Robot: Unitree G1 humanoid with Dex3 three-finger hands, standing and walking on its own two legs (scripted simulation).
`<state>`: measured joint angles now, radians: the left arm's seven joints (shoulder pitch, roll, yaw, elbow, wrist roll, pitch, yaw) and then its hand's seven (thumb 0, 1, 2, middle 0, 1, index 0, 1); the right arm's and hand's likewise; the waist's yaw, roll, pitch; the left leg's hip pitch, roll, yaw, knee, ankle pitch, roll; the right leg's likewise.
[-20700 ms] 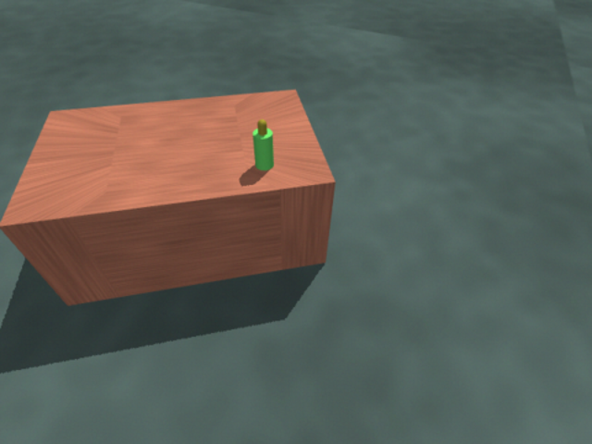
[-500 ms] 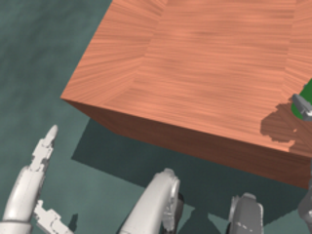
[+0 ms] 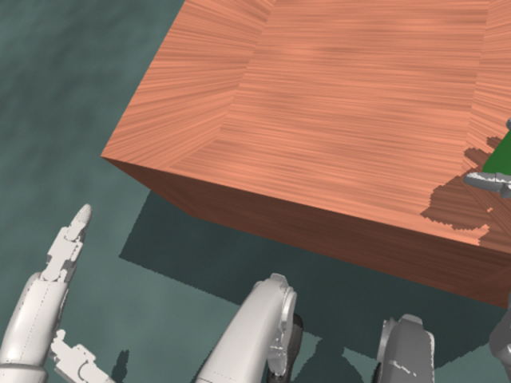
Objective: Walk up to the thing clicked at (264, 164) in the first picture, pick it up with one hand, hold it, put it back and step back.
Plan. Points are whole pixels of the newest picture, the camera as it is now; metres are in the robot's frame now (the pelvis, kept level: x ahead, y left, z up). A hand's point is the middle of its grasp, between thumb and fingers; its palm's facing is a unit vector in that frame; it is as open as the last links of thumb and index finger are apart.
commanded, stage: withdraw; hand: right
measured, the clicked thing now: out of the picture +0.51 -0.23 -0.02
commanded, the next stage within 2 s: rise in 0.48 s
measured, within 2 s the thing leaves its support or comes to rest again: neither
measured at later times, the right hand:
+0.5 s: hand out of the picture +0.51 -0.28 +0.04, palm faces +0.28 +0.96 -0.01, open 17.5 cm
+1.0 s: hand out of the picture +0.46 -0.36 +0.15, palm faces +0.41 +0.86 -0.30, open 17.1 cm
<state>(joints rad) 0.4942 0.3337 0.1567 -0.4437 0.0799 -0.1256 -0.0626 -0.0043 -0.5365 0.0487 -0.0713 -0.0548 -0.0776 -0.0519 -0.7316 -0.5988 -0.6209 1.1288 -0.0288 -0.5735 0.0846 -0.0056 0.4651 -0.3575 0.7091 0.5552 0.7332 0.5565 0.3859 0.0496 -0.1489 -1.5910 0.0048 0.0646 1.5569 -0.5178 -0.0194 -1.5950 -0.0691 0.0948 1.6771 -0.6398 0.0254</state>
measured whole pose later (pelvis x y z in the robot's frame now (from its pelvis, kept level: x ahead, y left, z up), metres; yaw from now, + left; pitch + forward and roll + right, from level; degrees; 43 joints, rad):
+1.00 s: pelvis +0.04 -0.01 +0.14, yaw -2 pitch +18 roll +4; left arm 0.39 0.26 -0.05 0.03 0.00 0.07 0.00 0.00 0.01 0.40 -0.12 -0.16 -0.12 -0.16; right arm -0.69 -0.66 -0.43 1.17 -0.08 -0.12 -0.03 -0.01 0.47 -0.09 0.06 0.06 0.06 0.06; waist 0.14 0.01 -0.13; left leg -0.92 0.01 0.04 0.99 -0.39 -0.03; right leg -0.93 -0.07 0.04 1.10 -0.49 0.01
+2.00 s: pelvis +0.05 +0.01 +0.17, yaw -4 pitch +5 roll +1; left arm 0.26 0.21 -0.02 0.51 -0.03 -0.07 0.14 0.02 0.90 0.90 -0.20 -0.30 -0.21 -0.30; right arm 0.42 -0.18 0.00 0.10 0.02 0.18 -0.14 -0.01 0.57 -0.03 0.05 0.05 0.05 0.04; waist 0.02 -0.02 -0.08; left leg -0.57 0.03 0.05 0.86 -0.39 -0.01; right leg -0.55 -0.05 0.03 0.90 -0.45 0.03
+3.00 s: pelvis +0.06 +0.01 +0.22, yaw -4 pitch -3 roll -1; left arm 0.15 0.35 0.00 1.13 0.02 0.02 0.00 0.01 0.90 0.90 -0.20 -0.30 -0.21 -0.30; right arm 0.15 -0.33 0.02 1.12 -0.02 0.00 -0.02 0.00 0.50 -0.07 0.06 0.06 0.06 0.06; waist 0.00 -0.03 0.03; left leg -0.16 0.04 0.03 0.39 -0.17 -0.02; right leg -0.09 -0.02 -0.01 0.35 -0.19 0.03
